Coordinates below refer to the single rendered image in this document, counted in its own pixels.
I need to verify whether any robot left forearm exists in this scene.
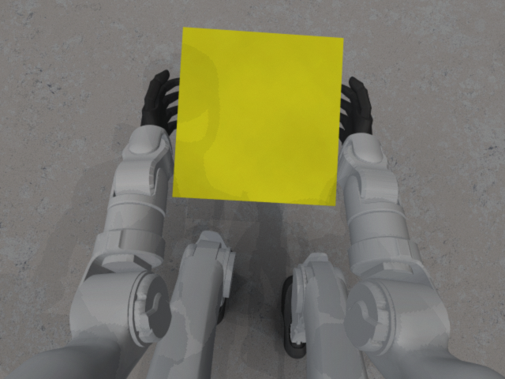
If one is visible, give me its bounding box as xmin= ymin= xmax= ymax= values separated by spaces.
xmin=69 ymin=125 xmax=174 ymax=334

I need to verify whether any robot left hand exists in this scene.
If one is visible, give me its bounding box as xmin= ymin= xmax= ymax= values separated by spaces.
xmin=140 ymin=69 xmax=180 ymax=136

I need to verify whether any carton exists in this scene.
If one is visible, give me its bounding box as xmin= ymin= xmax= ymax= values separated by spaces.
xmin=172 ymin=27 xmax=343 ymax=206

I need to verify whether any robot left upper arm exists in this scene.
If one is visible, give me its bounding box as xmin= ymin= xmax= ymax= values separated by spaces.
xmin=4 ymin=270 xmax=172 ymax=379

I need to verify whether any robot right forearm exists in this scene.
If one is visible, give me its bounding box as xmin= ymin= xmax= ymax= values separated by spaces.
xmin=337 ymin=133 xmax=450 ymax=324

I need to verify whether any robot right upper arm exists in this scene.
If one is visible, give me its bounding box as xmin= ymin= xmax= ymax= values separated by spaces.
xmin=343 ymin=278 xmax=505 ymax=379

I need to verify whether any robot right hand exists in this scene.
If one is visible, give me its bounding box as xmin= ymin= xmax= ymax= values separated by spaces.
xmin=339 ymin=77 xmax=373 ymax=145

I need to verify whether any robot left shin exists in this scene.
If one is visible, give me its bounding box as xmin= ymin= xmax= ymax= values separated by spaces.
xmin=179 ymin=231 xmax=227 ymax=306

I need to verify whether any robot right foot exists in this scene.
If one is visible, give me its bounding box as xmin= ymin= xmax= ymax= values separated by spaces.
xmin=282 ymin=276 xmax=306 ymax=358

